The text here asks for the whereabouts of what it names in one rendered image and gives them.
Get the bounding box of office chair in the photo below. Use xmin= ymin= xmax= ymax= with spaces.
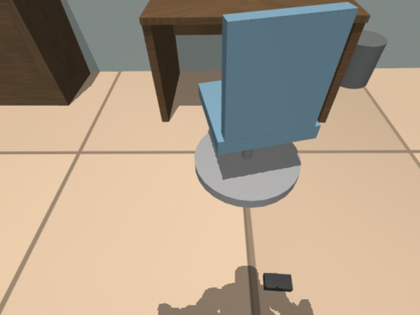
xmin=194 ymin=2 xmax=359 ymax=208

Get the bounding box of desk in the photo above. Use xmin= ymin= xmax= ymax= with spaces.
xmin=139 ymin=0 xmax=371 ymax=123

